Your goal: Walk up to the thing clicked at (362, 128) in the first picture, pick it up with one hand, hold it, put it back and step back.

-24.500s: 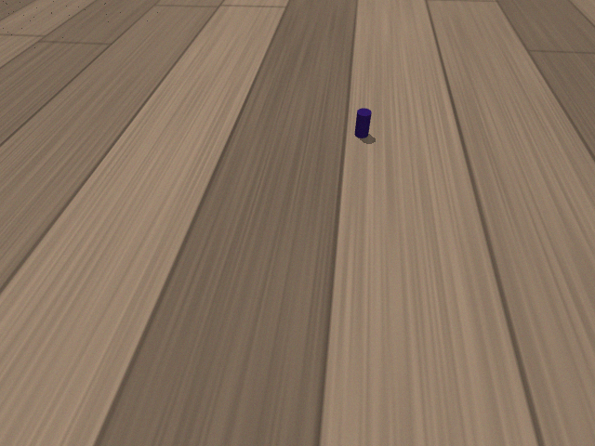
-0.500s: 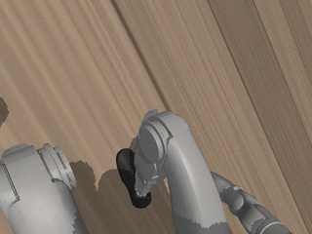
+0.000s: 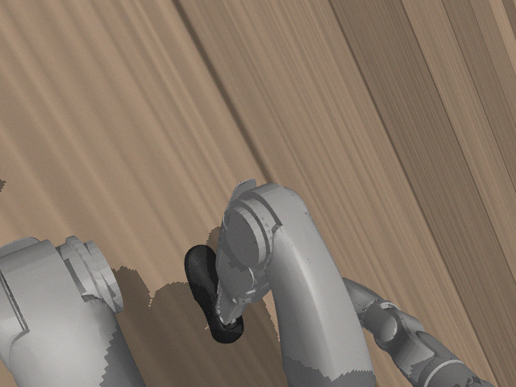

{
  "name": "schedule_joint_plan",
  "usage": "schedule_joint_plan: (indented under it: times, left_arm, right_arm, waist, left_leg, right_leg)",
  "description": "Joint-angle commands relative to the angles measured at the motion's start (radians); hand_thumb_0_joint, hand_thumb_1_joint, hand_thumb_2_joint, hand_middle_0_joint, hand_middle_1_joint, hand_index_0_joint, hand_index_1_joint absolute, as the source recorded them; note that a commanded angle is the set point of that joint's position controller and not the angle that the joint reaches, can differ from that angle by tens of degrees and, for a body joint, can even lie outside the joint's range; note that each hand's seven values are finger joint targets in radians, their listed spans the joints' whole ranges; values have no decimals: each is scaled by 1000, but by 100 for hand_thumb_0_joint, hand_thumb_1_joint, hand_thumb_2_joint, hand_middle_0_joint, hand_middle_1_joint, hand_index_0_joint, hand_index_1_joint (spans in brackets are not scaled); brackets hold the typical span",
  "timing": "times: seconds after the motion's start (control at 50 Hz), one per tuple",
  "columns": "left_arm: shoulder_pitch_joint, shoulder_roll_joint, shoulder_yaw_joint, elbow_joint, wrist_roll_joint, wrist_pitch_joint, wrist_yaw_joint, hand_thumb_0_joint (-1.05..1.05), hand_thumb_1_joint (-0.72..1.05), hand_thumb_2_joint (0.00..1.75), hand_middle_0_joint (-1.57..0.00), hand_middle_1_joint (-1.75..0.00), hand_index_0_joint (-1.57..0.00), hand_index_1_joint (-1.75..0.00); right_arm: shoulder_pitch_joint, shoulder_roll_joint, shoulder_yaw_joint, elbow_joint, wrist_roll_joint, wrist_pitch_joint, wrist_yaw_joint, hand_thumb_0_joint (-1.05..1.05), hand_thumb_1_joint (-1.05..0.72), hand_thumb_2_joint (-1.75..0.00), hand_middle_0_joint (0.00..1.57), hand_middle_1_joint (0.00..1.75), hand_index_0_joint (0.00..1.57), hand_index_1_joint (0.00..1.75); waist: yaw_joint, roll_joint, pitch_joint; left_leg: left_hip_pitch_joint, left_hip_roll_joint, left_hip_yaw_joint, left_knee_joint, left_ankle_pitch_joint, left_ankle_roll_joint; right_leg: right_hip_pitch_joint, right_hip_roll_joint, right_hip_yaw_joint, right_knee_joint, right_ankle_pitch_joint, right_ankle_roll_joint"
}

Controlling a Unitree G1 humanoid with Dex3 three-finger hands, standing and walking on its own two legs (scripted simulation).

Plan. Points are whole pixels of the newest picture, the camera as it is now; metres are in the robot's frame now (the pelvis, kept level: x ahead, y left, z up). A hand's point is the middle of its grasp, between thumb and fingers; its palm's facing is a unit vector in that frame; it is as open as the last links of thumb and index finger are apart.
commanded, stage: open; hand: left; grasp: from the side
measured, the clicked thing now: out of the picture +0.46 +0.30 -0.22
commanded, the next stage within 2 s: withdraw in 0.18 s
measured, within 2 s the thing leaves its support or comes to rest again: neither
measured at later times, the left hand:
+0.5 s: hand out of the picture +0.46 +0.33 -0.17, palm faces +0.49 -0.87 +0.02, open 17.2 cm
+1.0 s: hand out of the picture +0.39 +0.41 -0.07, palm faces +0.40 -0.88 -0.25, open 17.3 cm
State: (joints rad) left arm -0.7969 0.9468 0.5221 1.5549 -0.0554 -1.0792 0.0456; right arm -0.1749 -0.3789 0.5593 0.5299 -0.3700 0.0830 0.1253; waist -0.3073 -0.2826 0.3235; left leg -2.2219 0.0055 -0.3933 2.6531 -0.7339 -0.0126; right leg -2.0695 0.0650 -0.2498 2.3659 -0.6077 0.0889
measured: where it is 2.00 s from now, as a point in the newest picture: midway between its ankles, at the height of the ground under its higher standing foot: (160, 353)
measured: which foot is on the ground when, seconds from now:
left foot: down 0.00-1.00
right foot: down 0.00-1.00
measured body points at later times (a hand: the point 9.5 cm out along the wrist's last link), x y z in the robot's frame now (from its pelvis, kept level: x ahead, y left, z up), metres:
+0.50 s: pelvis +0.00 +0.00 +0.00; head +0.24 +0.20 +0.32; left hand +0.43 +0.37 -0.17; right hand +0.15 -0.25 -0.03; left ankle +0.07 +0.12 -0.26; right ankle +0.15 -0.13 -0.26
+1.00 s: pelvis +0.00 +0.00 +0.04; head +0.19 +0.16 +0.41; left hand +0.36 +0.45 -0.06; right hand +0.18 -0.24 -0.03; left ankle +0.07 +0.12 -0.26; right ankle +0.14 -0.13 -0.26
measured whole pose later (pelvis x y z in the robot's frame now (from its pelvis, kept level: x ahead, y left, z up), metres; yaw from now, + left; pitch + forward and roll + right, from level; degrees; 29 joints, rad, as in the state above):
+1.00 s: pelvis +0.00 +0.00 +0.04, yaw +5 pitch +25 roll -14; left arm -0.64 0.82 0.52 1.10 0.09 -0.48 -0.10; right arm 0.03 -0.30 0.24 0.54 -0.12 0.17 0.08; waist -0.19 -0.10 0.03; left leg -2.24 0.02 -0.23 2.47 -0.69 0.02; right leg -2.11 0.01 -0.15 2.28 -0.63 0.04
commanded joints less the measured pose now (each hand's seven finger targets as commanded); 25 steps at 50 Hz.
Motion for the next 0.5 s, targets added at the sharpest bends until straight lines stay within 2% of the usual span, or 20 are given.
schedule_joint_plan:
  times: [0.0, 0.08, 0.1, 0.16, 0.24, 0.32, 0.36, 0.44, 0.48]
  left_arm:
    - [-228, 175, -5, -147, 7, -77, -9, 0, -45, 27, -53, -43, -54, -43]
    - [-215, 169, 6, -122, -1, -66, -5, 0, -58, 17, -44, -31, -44, -32]
    - [-217, 155, 2, -119, -5, -67, -6, 0, -57, 18, -43, -31, -43, -32]
    - [-219, 154, -12, -124, 2, -68, -9, 0, -58, 15, -35, -25, -35, -25]
    - [-220, 157, -16, -123, 12, -71, -10, 0, -59, 8, -25, -15, -25, -15]
    - [-217, 172, 14, -124, -11, -77, -9, 0, -61, 4, -10, -5, -10, -5]
    - [-213, 201, 34, -144, -19, -82, -13, 0, -61, 4, -8, -4, -8, -4]
    - [-236, 309, 74, -275, 7, -71, -30, 0, -59, 3, -7, -2, -7, -2]
    - [-216, 346, 111, -355, 6, -46, -46, 0, -61, 4, -6, -2, -6, -3]
  right_arm:
    - [55, -365, -116, 8, -3, 14, -18, 0, -93, -90, 20, 30, 20, 30]
    - [55, -372, -118, 2, 3, 19, -18, 0, -94, -90, 20, 30, 20, 30]
    - [58, -371, -117, 4, 0, 19, -18, 0, -93, -90, 20, 30, 20, 30]
    - [55, -361, -112, 6, -2, 16, -17, 0, -93, -90, 20, 30, 20, 30]
    - [55, -364, -115, 5, -2, 18, -19, 0, -93, -90, 20, 30, 20, 30]
    - [45, -370, -116, -5, 4, 14, -19, 0, -91, -90, 20, 30, 20, 30]
    - [52, -371, -112, -3, 3, 15, -21, 0, -91, -90, 20, 30, 20, 30]
    - [68, -372, -125, 1, 10, 27, -28, 0, -91, -90, 20, 30, 20, 30]
    - [86, -368, -141, -3, 14, 32, -32, 0, -91, -90, 20, 30, 20, 30]
  waist:
    - [-141, 611, -559]
    - [-139, 606, -547]
    - [-147, 597, -556]
    - [-143, 593, -570]
    - [-145, 597, -544]
    - [-137, 575, -546]
    - [-127, 594, -572]
    - [-90, 708, -613]
    - [-63, 738, -697]
  left_leg:
    - [398, 80, 92, -338, 171, -13]
    - [411, 84, 77, -355, 162, -17]
    - [414, 83, 77, -348, 173, -15]
    - [408, 79, 85, -336, 192, -11]
    - [408, 82, 77, -350, 165, -13]
    - [390, 81, 82, -343, 145, -8]
    - [402, 81, 86, -339, 166, -9]
    - [473, 90, 87, -374, 208, -25]
    - [505, 87, 109, -365, 254, -24]
  right_leg:
    - [289, 38, -111, -149, 190, -85]
    - [267, 38, -118, -147, 179, -86]
    - [284, 37, -119, -151, 195, -82]
    - [297, 40, -114, -152, 210, -82]
    - [273, 38, -118, -150, 186, -85]
    - [282, 39, -113, -158, 176, -83]
    - [305, 40, -112, -157, 190, -82]
    - [289, 32, -102, -137, 199, -91]
    - [333, 33, -86, -143, 231, -92]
